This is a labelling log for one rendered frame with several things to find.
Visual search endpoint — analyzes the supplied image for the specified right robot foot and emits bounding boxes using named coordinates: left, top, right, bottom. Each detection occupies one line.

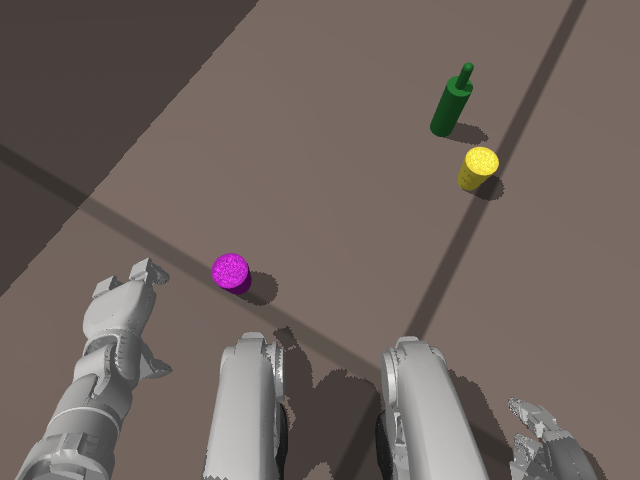
left=375, top=410, right=393, bottom=480

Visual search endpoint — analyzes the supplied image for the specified left robot hand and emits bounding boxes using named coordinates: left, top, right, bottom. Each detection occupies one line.
left=83, top=258, right=173, bottom=381

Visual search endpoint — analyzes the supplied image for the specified right robot hand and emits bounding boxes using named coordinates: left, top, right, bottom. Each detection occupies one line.
left=508, top=398, right=598, bottom=480

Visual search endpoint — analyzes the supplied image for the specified left robot arm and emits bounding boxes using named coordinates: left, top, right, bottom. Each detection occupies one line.
left=15, top=329, right=142, bottom=480

